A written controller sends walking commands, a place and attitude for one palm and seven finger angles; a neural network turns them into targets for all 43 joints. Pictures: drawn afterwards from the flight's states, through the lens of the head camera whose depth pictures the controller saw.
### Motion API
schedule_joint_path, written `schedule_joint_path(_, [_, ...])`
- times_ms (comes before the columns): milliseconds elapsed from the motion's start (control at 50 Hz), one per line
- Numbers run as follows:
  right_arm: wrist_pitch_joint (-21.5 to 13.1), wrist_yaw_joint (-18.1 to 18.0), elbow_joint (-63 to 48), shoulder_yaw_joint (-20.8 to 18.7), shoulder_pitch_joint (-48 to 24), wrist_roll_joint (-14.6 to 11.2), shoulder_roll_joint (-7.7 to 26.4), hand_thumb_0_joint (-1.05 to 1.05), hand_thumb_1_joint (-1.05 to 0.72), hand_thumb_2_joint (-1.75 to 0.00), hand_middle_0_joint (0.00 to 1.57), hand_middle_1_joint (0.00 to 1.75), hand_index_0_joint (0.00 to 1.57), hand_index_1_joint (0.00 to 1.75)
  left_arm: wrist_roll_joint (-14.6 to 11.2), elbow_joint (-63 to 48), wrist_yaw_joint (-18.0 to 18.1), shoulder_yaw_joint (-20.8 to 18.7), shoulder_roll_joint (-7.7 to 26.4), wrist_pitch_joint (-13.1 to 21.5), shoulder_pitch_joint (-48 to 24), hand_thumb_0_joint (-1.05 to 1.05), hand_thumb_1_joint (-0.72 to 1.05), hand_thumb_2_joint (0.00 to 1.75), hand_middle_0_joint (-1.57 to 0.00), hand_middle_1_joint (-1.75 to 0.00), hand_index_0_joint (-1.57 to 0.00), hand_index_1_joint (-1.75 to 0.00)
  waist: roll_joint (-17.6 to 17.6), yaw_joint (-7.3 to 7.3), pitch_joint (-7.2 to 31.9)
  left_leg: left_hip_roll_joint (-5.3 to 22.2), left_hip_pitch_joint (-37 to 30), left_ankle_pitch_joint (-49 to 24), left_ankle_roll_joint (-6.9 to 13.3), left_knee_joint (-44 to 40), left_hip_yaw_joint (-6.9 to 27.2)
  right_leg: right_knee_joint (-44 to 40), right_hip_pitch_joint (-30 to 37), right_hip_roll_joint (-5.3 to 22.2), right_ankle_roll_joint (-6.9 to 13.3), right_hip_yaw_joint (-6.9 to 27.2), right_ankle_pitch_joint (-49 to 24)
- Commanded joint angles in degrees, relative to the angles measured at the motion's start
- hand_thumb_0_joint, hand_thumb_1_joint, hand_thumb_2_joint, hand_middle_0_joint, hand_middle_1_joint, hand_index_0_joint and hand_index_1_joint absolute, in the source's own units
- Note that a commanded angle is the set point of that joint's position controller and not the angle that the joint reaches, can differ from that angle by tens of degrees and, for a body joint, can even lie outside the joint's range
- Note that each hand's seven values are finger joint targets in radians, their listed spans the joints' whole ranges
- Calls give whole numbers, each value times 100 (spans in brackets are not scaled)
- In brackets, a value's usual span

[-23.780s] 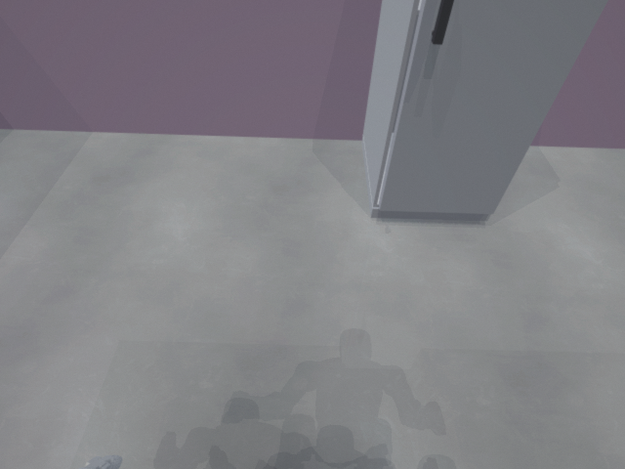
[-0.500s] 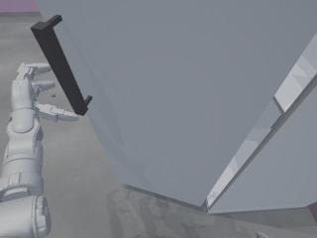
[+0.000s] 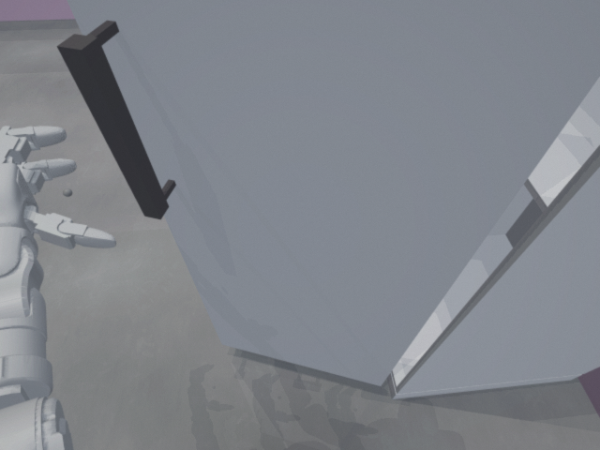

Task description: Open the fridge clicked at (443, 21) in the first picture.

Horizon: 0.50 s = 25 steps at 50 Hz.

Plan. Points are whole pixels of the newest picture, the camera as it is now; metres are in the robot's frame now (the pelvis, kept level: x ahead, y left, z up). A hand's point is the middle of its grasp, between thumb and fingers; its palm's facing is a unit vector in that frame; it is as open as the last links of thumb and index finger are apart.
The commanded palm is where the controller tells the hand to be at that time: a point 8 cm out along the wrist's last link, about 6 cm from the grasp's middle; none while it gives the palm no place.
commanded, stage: slip the hand off the handle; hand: left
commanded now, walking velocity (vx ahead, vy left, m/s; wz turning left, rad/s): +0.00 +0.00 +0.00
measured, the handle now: (135, 134) +0.45 +0.22 +0.18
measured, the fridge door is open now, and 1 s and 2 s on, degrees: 70 70 70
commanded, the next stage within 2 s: draw the hand back to the body in 0.78 s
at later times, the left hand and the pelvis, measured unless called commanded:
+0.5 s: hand (19, 260) +0.29 +0.31 +0.14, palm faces +0.39 -0.89 -0.22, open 14.7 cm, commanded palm +0.25 +0.34 +0.15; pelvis -0.01 -0.01 +0.01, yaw +3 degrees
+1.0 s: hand (32, 261) +0.29 +0.29 +0.14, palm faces +0.25 -0.96 -0.12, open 14.7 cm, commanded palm +0.24 +0.34 +0.15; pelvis -0.01 -0.02 +0.00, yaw +2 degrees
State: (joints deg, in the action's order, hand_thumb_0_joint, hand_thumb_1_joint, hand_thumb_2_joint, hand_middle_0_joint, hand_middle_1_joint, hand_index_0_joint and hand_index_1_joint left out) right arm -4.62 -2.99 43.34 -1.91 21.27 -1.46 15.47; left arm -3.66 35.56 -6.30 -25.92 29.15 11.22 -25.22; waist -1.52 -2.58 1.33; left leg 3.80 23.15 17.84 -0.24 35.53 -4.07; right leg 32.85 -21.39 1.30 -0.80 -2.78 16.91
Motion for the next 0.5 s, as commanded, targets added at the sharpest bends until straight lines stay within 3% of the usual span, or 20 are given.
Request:
schedule_joint_path(0, [-346, -149, -825, -253, -367, -9, 880, 0, -90, -90, 20, 30, 20, 30, -95, -2144, 292, -422, 1682, 113, -1354, 0, -55, 20, -25, -115, -25, -115, -560, 328, 1745, -234, -1030, -2064, 108, -487, 360, -232, 727, -338, 148, -37, -1495])
schedule_joint_path(60, [-438, -174, -825, -210, -532, 9, 771, 0, -90, -90, 20, 30, 20, 30, -82, -2712, 440, -151, 1254, 27, -1122, 0, -55, 20, -25, -115, -25, -115, -620, 308, 1679, -187, -1275, -2274, 51, -555, 420, -334, 692, -365, 155, -79, -1451])
schedule_joint_path(100, [-470, -221, -784, -175, -634, 34, 771, 0, -90, -90, 20, 30, 20, 30, -46, -2895, 493, -155, 1281, -20, -1085, 0, -55, 20, -25, -115, -25, -115, -623, 286, 1577, -172, -1303, -2240, 25, -591, 426, -386, 713, -361, 163, -93, -1412])
schedule_joint_path(180, [-518, -309, -784, -86, -924, 7, 713, 0, -90, -90, 20, 30, 20, 30, -98, -2927, 427, 108, 966, -221, -1066, 0, -55, 20, -25, -115, -25, -115, -593, 262, 1262, -195, -1269, -1614, -7, -814, 466, -564, 683, -332, 181, -130, -1040])
schedule_joint_path(240, [-550, -346, -818, -55, -1060, -12, 691, 0, -90, -90, 20, 30, 20, 30, -149, -2981, 374, 61, 938, -355, -700, 0, -55, 20, -25, -115, -25, -115, -460, 360, 1289, -216, -1341, -1629, -1, -852, 444, -619, 849, -302, 198, -128, -1115])
schedule_joint_path(320, [-557, -413, -836, 7, -1256, -59, 683, 0, -90, -90, 20, 30, 20, 30, -260, -2821, 194, 99, 867, -507, -655, 0, -55, 20, -25, -115, -25, -115, -226, 335, 943, -242, -1236, -1204, 44, -922, 404, -747, 801, -246, 181, -101, -899])
schedule_joint_path(340, [-559, -427, -859, 16, -1297, -51, 694, 0, -90, -90, 20, 30, 20, 30, -275, -2865, 169, -54, 1037, -510, -592, 0, -55, 20, -25, -115, -25, -115, -285, 388, 982, -255, -1234, -1162, 46, -934, 400, -747, 853, -236, 186, -89, -868])
schedule_joint_path(380, [-598, -443, -901, 58, -1381, -62, 659, 0, -90, -90, 20, 30, 20, 30, -293, -3028, 94, 158, 862, -487, -769, 0, -55, 20, -25, -115, -25, -115, -342, 330, 910, -279, -1263, -1012, 56, -945, 403, -794, 787, -227, 178, -79, -736])
schedule_joint_path(440, [-643, -451, -899, 34, -1395, -39, 677, 0, -90, -90, 20, 30, 20, 30, -347, -3166, 41, -148, 1120, -389, -380, 0, -55, 20, -25, -115, -25, -115, -411, 445, 1110, -302, -1345, -1178, 69, -875, 361, -737, 959, -213, 189, -37, -944])
schedule_joint_path(480, [-676, -446, -926, 59, -1439, -38, 657, 0, -90, -90, 20, 30, 20, 30, -401, -3262, -21, -95, 1028, -348, -280, 0, -55, 20, -25, -115, -25, -115, -357, 448, 1071, -314, -1318, -1252, 73, -853, 344, -718, 1000, -196, 178, -38, -1074])
